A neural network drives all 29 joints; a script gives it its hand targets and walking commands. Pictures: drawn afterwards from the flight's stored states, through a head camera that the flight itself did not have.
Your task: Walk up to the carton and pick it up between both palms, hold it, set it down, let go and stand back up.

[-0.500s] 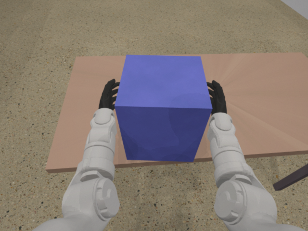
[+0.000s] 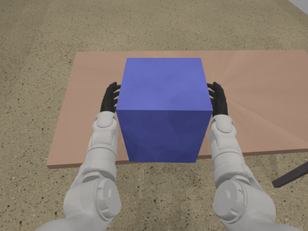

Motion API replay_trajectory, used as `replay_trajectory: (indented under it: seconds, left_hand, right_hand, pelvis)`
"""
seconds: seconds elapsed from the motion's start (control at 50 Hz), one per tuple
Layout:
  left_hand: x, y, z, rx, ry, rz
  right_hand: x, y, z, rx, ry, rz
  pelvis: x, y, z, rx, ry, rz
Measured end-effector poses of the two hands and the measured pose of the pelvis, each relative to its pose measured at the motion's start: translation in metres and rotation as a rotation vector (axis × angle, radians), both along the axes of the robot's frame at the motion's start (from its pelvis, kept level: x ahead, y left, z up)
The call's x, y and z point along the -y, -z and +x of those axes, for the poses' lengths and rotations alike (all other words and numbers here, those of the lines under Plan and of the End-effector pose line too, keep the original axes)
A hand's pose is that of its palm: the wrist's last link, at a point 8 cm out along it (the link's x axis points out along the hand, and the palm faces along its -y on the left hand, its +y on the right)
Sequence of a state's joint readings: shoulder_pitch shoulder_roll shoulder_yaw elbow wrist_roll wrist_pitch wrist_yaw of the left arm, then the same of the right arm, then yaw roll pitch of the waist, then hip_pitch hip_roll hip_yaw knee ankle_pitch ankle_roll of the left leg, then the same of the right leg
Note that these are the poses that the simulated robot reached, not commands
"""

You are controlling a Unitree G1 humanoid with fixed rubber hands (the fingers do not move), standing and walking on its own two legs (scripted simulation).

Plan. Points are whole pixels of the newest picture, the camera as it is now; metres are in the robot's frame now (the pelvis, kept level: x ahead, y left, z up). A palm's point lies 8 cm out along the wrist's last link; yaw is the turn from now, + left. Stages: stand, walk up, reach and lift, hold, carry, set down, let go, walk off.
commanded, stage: set down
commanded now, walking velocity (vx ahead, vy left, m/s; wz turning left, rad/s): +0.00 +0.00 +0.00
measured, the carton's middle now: (162, 113) +0.43 +0.04 +0.03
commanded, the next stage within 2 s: none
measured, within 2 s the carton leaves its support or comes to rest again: rests again in 0.28 s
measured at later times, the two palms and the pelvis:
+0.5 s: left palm (110, 111) +0.39 +0.19 +0.06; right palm (219, 116) +0.41 -0.11 +0.07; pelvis +0.00 +0.00 +0.00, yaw +0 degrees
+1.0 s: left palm (111, 112) +0.39 +0.18 +0.06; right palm (219, 119) +0.40 -0.11 +0.07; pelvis +0.00 +0.01 +0.00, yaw +0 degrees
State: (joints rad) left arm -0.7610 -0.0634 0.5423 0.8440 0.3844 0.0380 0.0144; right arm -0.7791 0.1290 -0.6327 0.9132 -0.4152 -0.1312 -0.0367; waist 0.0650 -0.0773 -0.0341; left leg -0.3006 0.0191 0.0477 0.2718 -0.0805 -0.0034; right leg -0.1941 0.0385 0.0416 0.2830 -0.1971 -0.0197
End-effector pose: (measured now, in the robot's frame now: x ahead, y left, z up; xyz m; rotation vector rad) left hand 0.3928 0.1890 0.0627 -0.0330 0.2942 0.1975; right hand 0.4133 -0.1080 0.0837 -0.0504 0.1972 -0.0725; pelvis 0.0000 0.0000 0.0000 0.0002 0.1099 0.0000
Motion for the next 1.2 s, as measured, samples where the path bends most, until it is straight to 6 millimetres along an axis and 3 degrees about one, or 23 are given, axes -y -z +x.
replay_trajectory:
  seconds: [1.2]
  left_hand:
    - [0.006,0.006,0.001,0.038,0.017,0.008]
  right_hand:
    - [0.007,0.018,-0.01,0.015,0.025,-0.01]
  pelvis:
    - [-0.006,0.001,-0.002,-0.003,-0.003,0.003]
